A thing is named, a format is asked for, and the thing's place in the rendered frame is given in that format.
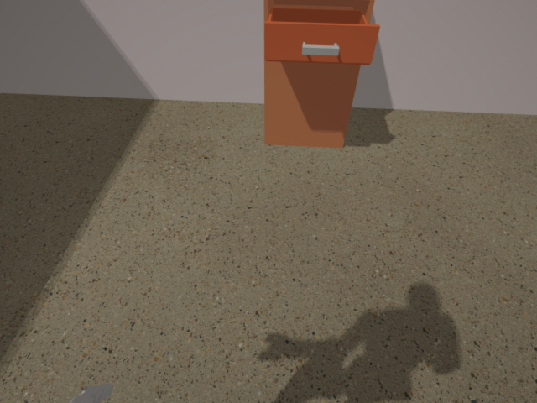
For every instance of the drawer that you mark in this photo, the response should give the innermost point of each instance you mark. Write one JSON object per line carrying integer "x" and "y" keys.
{"x": 287, "y": 29}

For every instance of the left robot hand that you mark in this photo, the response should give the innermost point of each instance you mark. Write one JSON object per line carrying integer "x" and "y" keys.
{"x": 94, "y": 394}

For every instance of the handle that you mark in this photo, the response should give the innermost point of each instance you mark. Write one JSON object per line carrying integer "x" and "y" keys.
{"x": 320, "y": 49}

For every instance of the cabinet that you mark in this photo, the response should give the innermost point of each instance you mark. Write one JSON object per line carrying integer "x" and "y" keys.
{"x": 309, "y": 104}

